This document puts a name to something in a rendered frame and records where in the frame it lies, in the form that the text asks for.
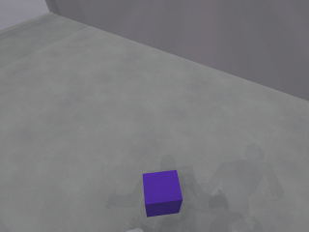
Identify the carton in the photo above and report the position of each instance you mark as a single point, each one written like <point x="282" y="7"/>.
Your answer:
<point x="162" y="193"/>

